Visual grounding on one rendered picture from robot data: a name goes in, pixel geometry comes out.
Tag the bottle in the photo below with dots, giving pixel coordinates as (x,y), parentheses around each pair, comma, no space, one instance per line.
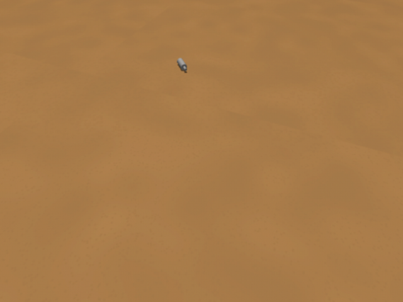
(182,64)

